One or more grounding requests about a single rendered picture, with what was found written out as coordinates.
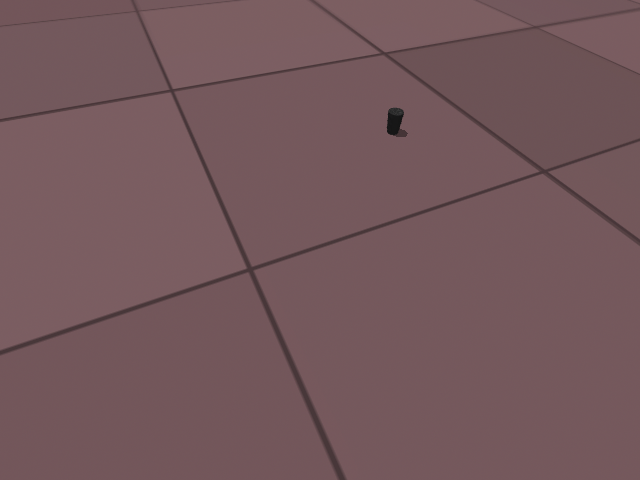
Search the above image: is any cup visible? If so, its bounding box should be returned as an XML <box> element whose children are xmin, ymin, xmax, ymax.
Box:
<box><xmin>387</xmin><ymin>108</ymin><xmax>404</xmax><ymax>135</ymax></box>

